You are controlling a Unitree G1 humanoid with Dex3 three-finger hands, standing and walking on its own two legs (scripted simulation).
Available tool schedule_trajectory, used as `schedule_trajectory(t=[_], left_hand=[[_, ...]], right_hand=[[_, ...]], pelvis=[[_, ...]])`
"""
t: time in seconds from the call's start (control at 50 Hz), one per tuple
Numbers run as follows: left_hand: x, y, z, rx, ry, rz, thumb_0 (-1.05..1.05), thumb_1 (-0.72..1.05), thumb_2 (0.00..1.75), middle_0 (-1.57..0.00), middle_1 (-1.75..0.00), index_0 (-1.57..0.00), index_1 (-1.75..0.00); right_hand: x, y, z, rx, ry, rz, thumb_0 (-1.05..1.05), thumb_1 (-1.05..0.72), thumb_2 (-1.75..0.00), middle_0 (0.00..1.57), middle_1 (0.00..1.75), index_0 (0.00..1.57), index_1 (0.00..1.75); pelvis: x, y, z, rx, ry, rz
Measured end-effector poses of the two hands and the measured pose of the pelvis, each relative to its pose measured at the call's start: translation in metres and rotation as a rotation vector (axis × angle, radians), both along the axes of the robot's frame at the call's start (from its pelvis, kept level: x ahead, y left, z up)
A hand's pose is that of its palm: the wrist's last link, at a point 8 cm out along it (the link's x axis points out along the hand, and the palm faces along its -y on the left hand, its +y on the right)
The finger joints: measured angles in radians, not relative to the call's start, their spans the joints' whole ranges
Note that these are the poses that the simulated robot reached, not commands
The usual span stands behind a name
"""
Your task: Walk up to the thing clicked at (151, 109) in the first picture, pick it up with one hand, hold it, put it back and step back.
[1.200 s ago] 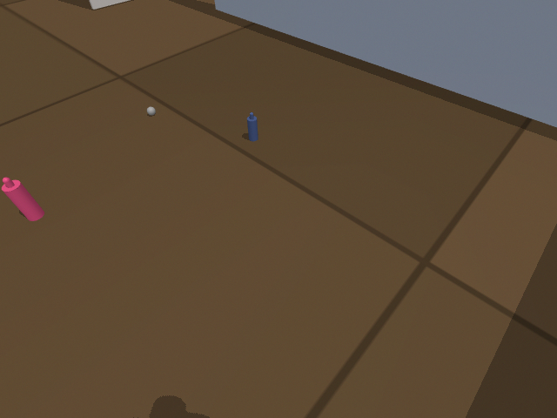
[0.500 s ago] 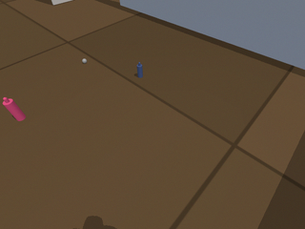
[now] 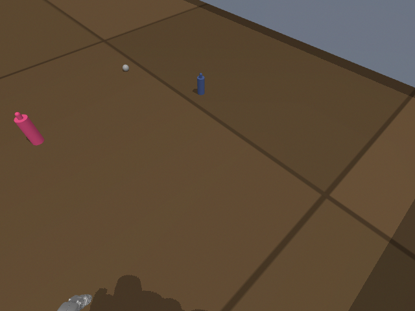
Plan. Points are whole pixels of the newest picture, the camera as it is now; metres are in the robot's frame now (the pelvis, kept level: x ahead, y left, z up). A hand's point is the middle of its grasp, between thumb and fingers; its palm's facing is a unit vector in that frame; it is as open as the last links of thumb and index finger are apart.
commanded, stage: walk up
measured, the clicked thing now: (125, 67) +2.09 +0.81 -0.75
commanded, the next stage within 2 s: none
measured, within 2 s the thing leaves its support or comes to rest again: neither
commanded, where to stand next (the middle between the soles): +0.04 +0.02 m, yaw +61 degrees
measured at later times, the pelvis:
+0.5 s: pelvis -0.01 -0.04 -0.02, yaw +25 degrees
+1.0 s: pelvis +0.01 -0.07 -0.02, yaw +45 degrees
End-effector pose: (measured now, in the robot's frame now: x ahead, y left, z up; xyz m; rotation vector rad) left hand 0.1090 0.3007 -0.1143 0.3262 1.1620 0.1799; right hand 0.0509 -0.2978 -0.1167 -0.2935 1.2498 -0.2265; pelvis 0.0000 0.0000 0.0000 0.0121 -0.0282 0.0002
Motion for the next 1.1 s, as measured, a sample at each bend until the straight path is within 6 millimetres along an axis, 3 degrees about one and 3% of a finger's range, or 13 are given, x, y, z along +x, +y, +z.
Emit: schedule_trajectory(t=[0.06, 0.12, 0.18, 0.26, 0.36, 0.46, 0.58, 0.74, 0.84, 0.92, 1.02, 1.1], left_hand=[[0.0, 0.002, 0.006, 0.016, -0.066, 0.05, 0.01, 0.91, 0.9, -0.21, -0.3, -0.2, -0.3], [-0.012, -0.001, 0.013, 0.039, -0.112, 0.089, 0.01, 0.91, 0.9, -0.21, -0.3, -0.2, -0.3], [-0.038, -0.005, 0.015, 0.074, -0.097, 0.122, 0.0, 0.91, 0.9, -0.21, -0.3, -0.2, -0.3], [-0.075, -0.014, 0.02, 0.077, -0.068, 0.202, 0.01, 0.91, 0.9, -0.21, -0.3, -0.2, -0.3], [-0.11, -0.024, 0.017, 0.062, -0.078, 0.283, 0.01, 0.91, 0.9, -0.21, -0.3, -0.2, -0.3], [-0.149, -0.026, 0.0, 0.023, -0.075, 0.358, 0.01, 0.91, 0.9, -0.21, -0.3, -0.2, -0.3], [-0.193, -0.019, -0.027, 0.008, -0.031, 0.476, 0.01, 0.91, 0.9, -0.21, -0.3, -0.2, -0.3], [-0.22, -0.035, -0.01, 0.029, -0.035, 0.577, 0.01, 0.91, 0.9, -0.21, -0.3, -0.2, -0.3], [-0.236, -0.05, 0.002, 0.122, -0.035, 0.647, 0.01, 0.91, 0.9, -0.21, -0.3, -0.2, -0.3], [-0.257, -0.075, 0.015, 0.179, -0.022, 0.693, 0.01, 0.91, 0.9, -0.21, -0.3, -0.2, -0.3], [-0.287, -0.096, 0.041, 0.211, -0.003, 0.779, 0.01, 0.9, 0.9, -0.21, -0.3, -0.21, -0.3], [-0.313, -0.102, 0.047, 0.226, 0.012, 0.817, 0.01, 0.9, 0.9, -0.21, -0.3, -0.21, -0.3]], right_hand=[[-0.003, -0.013, -0.001, -0.019, 0.055, 0.056, 0.0, -0.9, -0.9, 0.21, 0.3, 0.2, 0.3], [0.004, -0.033, -0.006, -0.045, 0.09, 0.12, 0.01, -0.9, -0.9, 0.21, 0.3, 0.21, 0.31], [0.028, -0.049, -0.012, -0.066, 0.067, 0.17, 0.01, -0.9, -0.9, 0.21, 0.3, 0.21, 0.3], [0.066, -0.047, -0.001, -0.055, 0.008, 0.275, 0.01, -0.91, -0.9, 0.21, 0.3, 0.2, 0.3], [0.115, -0.034, 0.012, -0.039, -0.073, 0.402, 0.01, -0.91, -0.9, 0.21, 0.3, 0.2, 0.3], [0.157, -0.006, 0.014, -0.049, -0.126, 0.524, 0.01, -0.91, -0.9, 0.21, 0.3, 0.2, 0.3], [0.185, 0.036, 0.017, -0.058, -0.205, 0.627, 0.01, -0.91, -0.9, 0.21, 0.3, 0.2, 0.3], [0.206, 0.057, 0.022, -0.03, -0.206, 0.735, 0.01, -0.9, -0.9, 0.21, 0.3, 0.21, 0.31], [0.232, 0.058, 0.004, 0.011, -0.207, 0.808, 0.01, -0.9, -0.9, 0.21, 0.3, 0.21, 0.31], [0.25, 0.065, -0.013, 0.036, -0.194, 0.835, 0.01, -0.9, -0.9, 0.21, 0.3, 0.2, 0.3], [0.253, 0.076, -0.01, 0.076, -0.146, 0.918, 0.01, -0.91, -0.9, 0.21, 0.3, 0.2, 0.3], [0.249, 0.078, -0.01, 0.069, -0.099, 0.953, 0.01, -0.91, -0.9, 0.21, 0.3, 0.2, 0.3]], pelvis=[[-0.008, -0.012, -0.002, 0.003, 0.018, 0.08], [-0.013, -0.025, -0.007, 0.006, 0.039, 0.133], [-0.018, -0.035, -0.011, -0.002, 0.022, 0.169], [-0.016, -0.044, -0.006, 0.026, 0.008, 0.241], [-0.013, -0.049, -0.005, 0.027, 0.0, 0.32], [-0.011, -0.044, -0.016, 0.007, -0.006, 0.399], [-0.008, -0.034, -0.03, 0.026, -0.011, 0.481], [0.002, -0.04, -0.02, -0.017, -0.015, 0.605], [0.011, -0.058, -0.029, -0.016, -0.009, 0.673], [0.011, -0.069, -0.031, -0.011, -0.019, 0.727], [0.006, -0.072, -0.016, 0.019, -0.003, 0.79], [0.002, -0.071, -0.013, 0.012, 0.001, 0.837]])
